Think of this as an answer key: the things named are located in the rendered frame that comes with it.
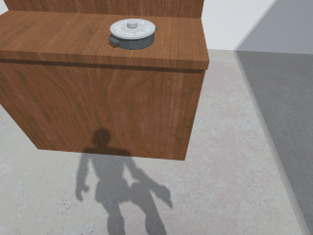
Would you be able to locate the pot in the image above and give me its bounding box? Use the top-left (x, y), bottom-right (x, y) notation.
top-left (108, 27), bottom-right (157, 50)

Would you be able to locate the lid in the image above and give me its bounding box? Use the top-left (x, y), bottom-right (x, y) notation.
top-left (110, 19), bottom-right (156, 40)

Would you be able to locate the knob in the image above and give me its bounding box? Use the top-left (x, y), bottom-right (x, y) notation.
top-left (127, 20), bottom-right (138, 27)

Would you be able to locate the table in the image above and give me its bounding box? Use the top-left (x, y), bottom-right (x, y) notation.
top-left (0, 0), bottom-right (209, 161)

